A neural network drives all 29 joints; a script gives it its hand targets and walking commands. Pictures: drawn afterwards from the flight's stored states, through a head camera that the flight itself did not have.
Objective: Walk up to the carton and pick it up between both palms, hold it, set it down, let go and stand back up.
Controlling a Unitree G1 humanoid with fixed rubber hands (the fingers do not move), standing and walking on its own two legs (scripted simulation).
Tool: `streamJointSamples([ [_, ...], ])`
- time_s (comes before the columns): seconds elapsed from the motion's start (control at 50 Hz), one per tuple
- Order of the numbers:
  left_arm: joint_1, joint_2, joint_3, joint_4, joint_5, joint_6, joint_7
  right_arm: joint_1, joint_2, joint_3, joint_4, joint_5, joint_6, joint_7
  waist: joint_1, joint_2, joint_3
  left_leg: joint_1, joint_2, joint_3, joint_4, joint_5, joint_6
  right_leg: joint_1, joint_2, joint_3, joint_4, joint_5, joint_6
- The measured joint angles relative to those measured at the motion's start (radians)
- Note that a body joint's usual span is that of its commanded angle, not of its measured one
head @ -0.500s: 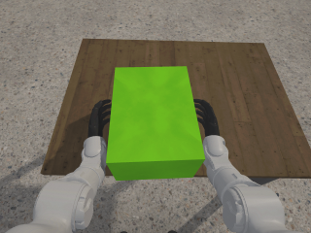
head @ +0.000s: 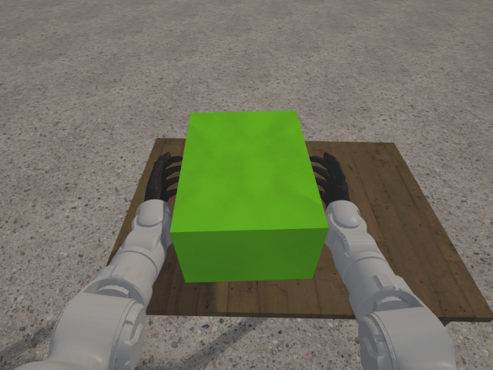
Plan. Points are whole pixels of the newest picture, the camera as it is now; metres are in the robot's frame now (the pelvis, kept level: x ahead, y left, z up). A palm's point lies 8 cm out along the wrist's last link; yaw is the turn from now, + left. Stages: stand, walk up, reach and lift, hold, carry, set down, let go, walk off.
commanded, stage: reach and lift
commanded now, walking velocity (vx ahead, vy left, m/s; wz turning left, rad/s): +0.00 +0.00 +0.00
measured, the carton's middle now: (246, 188) +0.44 +0.00 +0.08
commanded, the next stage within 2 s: hold in 1.60 s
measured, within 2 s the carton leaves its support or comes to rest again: neither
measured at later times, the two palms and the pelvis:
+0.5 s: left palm (152, 197) +0.38 +0.16 +0.11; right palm (338, 201) +0.37 -0.15 +0.12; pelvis +0.01 +0.01 +0.01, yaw +1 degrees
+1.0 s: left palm (140, 192) +0.36 +0.17 +0.15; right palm (340, 196) +0.36 -0.14 +0.14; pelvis +0.01 +0.01 +0.01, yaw +1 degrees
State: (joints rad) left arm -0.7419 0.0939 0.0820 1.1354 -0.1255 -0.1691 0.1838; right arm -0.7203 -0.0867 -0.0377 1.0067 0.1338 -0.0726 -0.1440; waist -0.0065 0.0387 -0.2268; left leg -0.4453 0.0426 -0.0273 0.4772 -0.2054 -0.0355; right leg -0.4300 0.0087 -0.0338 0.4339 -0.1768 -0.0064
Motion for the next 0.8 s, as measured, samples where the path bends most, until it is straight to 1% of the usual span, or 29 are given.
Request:
streamJointSamples([
  [0.06,-0.007,-0.008,0.067,-0.034,0.06,0.063,-0.016,-0.015,0.013,-0.036,-0.002,-0.031,0.041,0.0,0.006,-0.013,0.033,0.078,0.0,0.002,-0.045,0.015,-0.002,0.074,0.001,0.004,-0.039,0.012,-0.002],
  [0.14,-0.004,-0.012,0.136,-0.098,0.146,0.144,-0.046,-0.039,0.043,-0.093,0.016,-0.076,0.067,0.001,-0.003,-0.035,0.093,0.165,-0.001,0.001,-0.092,0.032,-0.004,0.158,0.002,0.004,-0.077,0.024,-0.004],
  [0.18,0.008,-0.02,0.16,-0.144,0.184,0.185,-0.055,-0.033,0.052,-0.107,0.008,-0.089,0.077,0.001,-0.004,-0.047,0.117,0.195,0.001,0.002,-0.11,0.038,-0.005,0.187,0.003,0.005,-0.094,0.03,-0.005],
  [0.22,0.034,-0.03,0.163,-0.203,0.212,0.215,-0.057,-0.012,0.055,-0.101,-0.021,-0.095,0.084,0.001,-0.012,-0.054,0.131,0.209,0.001,-0.003,-0.117,0.04,-0.005,0.207,0.004,0.002,-0.11,0.035,-0.006],
  [0.3,0.112,-0.043,0.139,-0.341,0.213,0.259,-0.054,0.05,0.049,-0.044,-0.121,-0.047,0.107,-0.007,-0.031,-0.064,0.137,0.215,0.002,-0.011,-0.112,0.033,-0.004,0.227,0.006,-0.005,-0.13,0.039,-0.004],
  [0.42,0.188,-0.061,0.112,-0.537,0.225,0.373,-0.049,0.113,0.041,-0.009,-0.253,0.012,0.17,-0.011,-0.061,-0.072,0.16,0.225,-0.006,-0.021,-0.1,0.024,0.003,0.251,0.0,-0.012,-0.138,0.036,0.004],
  [0.52,0.221,-0.072,0.093,-0.661,0.23,0.463,-0.043,0.149,0.023,0.018,-0.351,0.052,0.23,-0.019,-0.067,-0.071,0.168,0.238,-0.011,-0.019,-0.1,0.019,0.009,0.267,-0.004,-0.007,-0.144,0.037,0.01],
  [0.56,0.227,-0.077,0.093,-0.696,0.236,0.487,-0.044,0.155,0.018,0.023,-0.383,0.061,0.25,-0.023,-0.07,-0.069,0.171,0.246,-0.014,-0.019,-0.1,0.018,0.011,0.274,-0.007,-0.006,-0.144,0.035,0.013],
  [0.66,0.231,-0.094,0.11,-0.766,0.269,0.554,-0.055,0.157,0.016,0.027,-0.41,0.054,0.283,-0.02,-0.068,-0.072,0.193,0.284,-0.019,-0.013,-0.115,0.019,0.015,0.302,-0.012,0.003,-0.142,0.029,0.016],
  [0.8,0.273,-0.112,0.109,-0.867,0.286,0.605,-0.057,0.186,0.008,0.047,-0.477,0.061,0.312,-0.02,-0.068,-0.064,0.204,0.305,-0.017,-0.019,-0.111,0.013,0.013,0.328,-0.009,-0.001,-0.146,0.025,0.014],
])
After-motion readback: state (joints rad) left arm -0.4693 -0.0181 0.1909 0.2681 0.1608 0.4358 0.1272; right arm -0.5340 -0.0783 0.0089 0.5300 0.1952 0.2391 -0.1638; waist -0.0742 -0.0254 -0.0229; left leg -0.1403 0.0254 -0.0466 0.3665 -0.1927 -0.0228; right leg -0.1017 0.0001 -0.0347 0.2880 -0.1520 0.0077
